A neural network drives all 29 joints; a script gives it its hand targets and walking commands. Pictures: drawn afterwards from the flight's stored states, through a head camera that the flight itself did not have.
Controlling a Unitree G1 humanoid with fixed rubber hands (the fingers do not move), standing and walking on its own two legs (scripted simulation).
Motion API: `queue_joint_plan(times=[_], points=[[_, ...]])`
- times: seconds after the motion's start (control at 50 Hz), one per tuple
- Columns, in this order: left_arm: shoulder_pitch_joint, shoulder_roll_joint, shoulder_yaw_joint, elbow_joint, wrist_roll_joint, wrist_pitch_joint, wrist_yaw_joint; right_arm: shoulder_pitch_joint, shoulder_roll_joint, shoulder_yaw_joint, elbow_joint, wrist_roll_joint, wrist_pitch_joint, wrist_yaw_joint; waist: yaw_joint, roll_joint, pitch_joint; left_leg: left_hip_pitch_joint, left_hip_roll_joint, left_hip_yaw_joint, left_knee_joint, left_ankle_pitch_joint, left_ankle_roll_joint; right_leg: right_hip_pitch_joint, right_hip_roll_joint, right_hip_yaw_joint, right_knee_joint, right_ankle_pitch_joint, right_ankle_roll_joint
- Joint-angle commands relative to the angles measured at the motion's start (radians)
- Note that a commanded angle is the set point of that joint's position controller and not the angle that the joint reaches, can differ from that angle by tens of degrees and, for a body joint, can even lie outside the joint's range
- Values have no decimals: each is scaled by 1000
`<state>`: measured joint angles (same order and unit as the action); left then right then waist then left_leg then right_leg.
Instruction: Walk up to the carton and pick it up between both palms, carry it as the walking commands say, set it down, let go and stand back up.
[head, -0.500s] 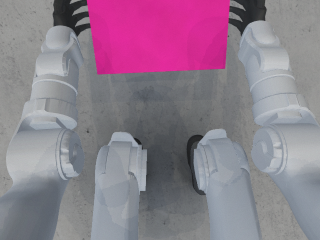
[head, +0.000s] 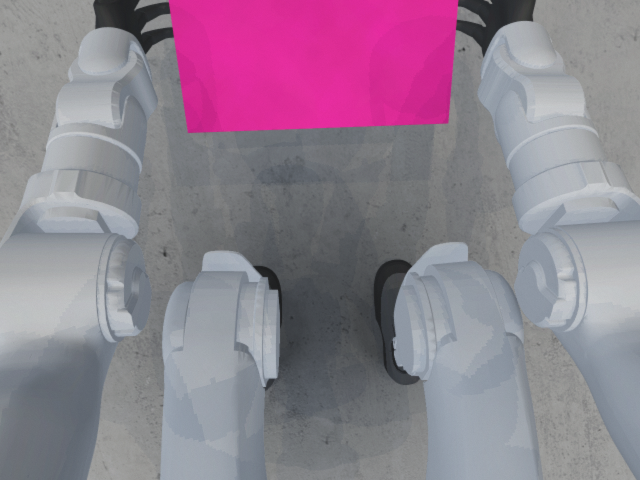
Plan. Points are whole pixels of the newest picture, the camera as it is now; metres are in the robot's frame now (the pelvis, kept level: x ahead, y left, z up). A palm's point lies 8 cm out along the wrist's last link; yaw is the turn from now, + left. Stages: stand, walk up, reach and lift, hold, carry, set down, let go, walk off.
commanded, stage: set down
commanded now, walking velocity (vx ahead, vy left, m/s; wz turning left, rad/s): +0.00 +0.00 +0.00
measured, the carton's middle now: (314, 46) +0.54 +0.02 -0.26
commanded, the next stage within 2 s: none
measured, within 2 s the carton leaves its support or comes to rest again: rests again in 0.66 s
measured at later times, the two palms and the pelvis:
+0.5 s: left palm (126, 38) +0.53 +0.20 -0.18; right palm (500, 32) +0.53 -0.17 -0.18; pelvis +0.00 +0.00 -0.01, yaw +0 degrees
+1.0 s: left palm (132, 33) +0.54 +0.20 -0.20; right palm (494, 25) +0.54 -0.17 -0.20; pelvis +0.00 +0.00 -0.01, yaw +0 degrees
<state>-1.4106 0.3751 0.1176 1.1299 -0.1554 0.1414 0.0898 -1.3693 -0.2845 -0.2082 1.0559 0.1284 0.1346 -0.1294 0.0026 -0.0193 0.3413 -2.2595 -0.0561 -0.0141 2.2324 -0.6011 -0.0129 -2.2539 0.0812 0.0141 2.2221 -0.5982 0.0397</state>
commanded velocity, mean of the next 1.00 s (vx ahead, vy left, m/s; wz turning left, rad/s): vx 0.00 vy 0.00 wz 0.00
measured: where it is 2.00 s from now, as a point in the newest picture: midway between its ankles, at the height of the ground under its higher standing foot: (329, 344)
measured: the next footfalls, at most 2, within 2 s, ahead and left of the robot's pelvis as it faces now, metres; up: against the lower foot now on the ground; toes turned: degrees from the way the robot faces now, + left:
none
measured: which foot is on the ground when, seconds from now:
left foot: down 0.00-1.00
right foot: down 0.00-1.00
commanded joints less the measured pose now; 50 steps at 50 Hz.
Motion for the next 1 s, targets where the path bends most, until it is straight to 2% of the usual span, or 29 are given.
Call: queue_joint_plan(times=[0.0, 0.18, 0.64, 0.98], points=[[-582, -808, -227, -235, -63, -44, -263, -602, 801, 281, -187, 58, -26, 263, 14, 22, -1055, 472, -33, 35, -163, 377, 23, 421, 32, -57, -140, 335, -38], [-598, -795, -224, -214, -71, -52, -264, -631, 782, 279, -178, 65, -37, 266, 11, 15, -1027, 471, -31, 30, -148, 376, 27, 425, 26, -52, -126, 337, -42], [-513, -759, -177, -111, -27, -37, -294, -538, 742, 218, -71, 24, -19, 296, 7, 12, -832, 390, -19, 20, -139, 305, 39, 366, 11, -32, -119, 277, -52], [-435, -763, -188, -97, -10, -29, -303, -461, 747, 209, -50, 20, -22, 304, -1, 24, -813, 427, -19, 10, -108, 369, 35, 369, 10, -35, -85, 337, -50]])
